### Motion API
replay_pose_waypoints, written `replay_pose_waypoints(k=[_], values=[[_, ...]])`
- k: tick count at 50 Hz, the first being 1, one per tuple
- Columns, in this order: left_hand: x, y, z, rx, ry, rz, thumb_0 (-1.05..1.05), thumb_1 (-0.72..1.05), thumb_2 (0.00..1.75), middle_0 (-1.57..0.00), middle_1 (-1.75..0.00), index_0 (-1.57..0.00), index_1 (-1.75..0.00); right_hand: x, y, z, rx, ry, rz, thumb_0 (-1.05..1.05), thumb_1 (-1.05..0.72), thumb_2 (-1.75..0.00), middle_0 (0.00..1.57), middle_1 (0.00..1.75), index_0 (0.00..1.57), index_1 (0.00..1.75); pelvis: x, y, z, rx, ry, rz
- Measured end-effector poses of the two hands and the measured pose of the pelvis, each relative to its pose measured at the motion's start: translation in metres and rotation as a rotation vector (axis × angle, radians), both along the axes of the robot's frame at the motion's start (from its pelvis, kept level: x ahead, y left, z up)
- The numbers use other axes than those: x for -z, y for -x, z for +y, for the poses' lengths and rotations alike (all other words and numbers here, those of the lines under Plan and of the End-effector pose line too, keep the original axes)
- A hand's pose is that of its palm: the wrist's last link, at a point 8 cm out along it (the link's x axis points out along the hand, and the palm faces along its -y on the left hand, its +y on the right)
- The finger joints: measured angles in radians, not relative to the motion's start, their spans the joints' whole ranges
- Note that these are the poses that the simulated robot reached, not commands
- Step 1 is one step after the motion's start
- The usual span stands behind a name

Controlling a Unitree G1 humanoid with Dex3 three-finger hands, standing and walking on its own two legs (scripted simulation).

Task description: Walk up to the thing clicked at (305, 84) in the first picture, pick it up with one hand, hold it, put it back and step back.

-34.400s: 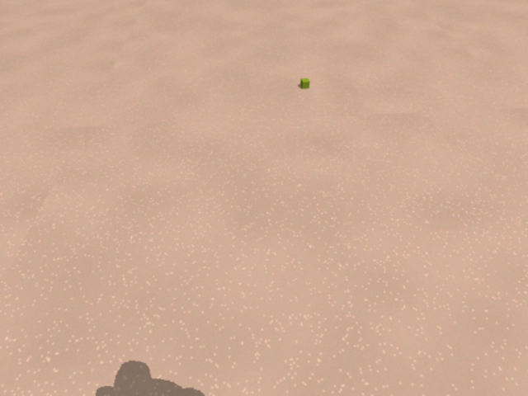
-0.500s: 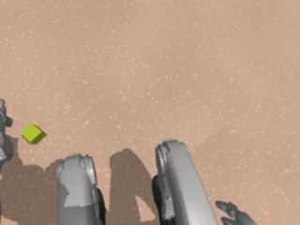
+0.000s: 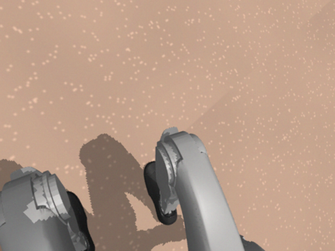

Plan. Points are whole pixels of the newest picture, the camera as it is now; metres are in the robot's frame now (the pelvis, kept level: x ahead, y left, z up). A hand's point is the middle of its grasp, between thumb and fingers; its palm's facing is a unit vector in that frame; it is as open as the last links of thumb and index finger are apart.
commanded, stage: home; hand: left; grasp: from above
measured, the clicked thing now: out of the picture +0.44 +0.39 -0.31
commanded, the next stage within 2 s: go down in 0.04 s
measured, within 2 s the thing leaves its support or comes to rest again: neither
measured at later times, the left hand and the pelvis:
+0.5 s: hand out of the picture +0.45 +0.36 -0.24, palm faces -0.04 -0.46 -0.89, open 13.0 cm; pelvis +0.00 +0.01 -0.02, yaw -4 degrees
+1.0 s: hand out of the picture +0.41 +0.40 -0.04, palm faces -0.11 -0.41 -0.91, open 13.6 cm; pelvis +0.00 +0.00 +0.04, yaw +2 degrees
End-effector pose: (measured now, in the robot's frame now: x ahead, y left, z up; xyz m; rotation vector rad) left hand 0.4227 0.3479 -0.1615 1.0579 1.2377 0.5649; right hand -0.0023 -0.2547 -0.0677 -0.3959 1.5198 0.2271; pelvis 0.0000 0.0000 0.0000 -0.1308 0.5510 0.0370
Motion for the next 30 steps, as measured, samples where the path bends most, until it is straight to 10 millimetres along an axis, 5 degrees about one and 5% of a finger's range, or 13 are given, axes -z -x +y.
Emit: replay_pose_waypoints(k=[4,14,21,30], values=[[0.030,-0.006,-0.014,-0.035,0.016,-0.040,0.00,-0.37,0.89,-0.12,-1.05,-0.16,-1.01,0.001,-0.008,0.007,-0.057,-0.019,0.003,0.01,-0.91,-0.89,0.20,0.29,0.20,0.30,0.008,-0.001,0.002,0.007,0.023,-0.026],[0.024,-0.031,-0.001,-0.069,0.022,-0.085,0.00,-0.30,0.94,-0.19,-1.01,-0.20,-0.94,0.005,-0.020,0.012,-0.132,-0.066,-0.031,0.00,-0.91,-0.89,0.20,0.29,0.20,0.30,0.020,-0.006,0.008,0.029,0.067,-0.067],[0.027,-0.024,0.010,-0.056,0.027,-0.072,0.00,-0.30,0.89,-0.14,-1.06,-0.17,-1.00,0.002,-0.013,0.022,-0.092,-0.080,-0.036,0.00,-0.91,-0.89,0.20,0.29,0.20,0.30,0.019,-0.004,0.010,0.038,0.080,-0.075],[-0.013,-0.022,0.039,-0.128,-0.020,-0.186,0.00,-0.35,0.88,-0.10,-1.10,-0.14,-1.05,-0.010,0.000,0.021,-0.012,-0.071,0.004,0.01,-0.91,-0.89,0.20,0.29,0.20,0.30,0.009,-0.004,0.009,0.026,0.077,-0.035]])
